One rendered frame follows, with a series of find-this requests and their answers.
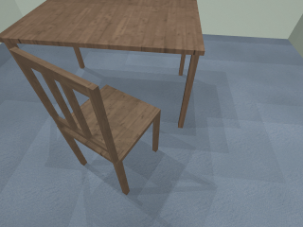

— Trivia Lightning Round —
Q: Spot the table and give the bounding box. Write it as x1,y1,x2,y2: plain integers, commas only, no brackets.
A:
0,0,205,129

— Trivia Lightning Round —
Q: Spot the chair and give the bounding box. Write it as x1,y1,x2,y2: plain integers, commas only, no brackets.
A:
9,46,161,195

